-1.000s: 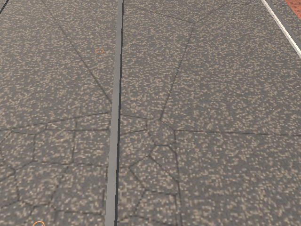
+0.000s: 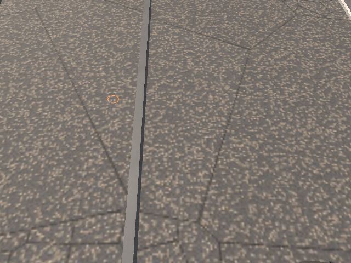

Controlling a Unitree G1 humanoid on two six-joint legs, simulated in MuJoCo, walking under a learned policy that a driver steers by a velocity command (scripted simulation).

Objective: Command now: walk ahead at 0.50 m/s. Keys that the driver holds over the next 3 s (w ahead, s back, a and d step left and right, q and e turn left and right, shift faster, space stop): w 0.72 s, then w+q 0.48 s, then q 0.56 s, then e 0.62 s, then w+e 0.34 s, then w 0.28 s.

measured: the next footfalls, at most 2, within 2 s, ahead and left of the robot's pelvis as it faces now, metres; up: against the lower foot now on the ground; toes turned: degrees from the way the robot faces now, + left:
left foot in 0.12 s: +0.27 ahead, +0.13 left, +0.00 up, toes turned +3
right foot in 0.70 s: +0.59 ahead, -0.11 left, +0.00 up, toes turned -3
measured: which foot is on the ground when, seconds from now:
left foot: up 0.00-0.10, down 0.12-0.72, up 0.74-1.00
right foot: down 0.00-0.14, up 0.16-0.68, down 0.70-1.00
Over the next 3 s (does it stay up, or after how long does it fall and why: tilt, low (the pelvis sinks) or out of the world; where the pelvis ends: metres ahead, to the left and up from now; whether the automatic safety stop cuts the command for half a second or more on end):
stays up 1.09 0.09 0.00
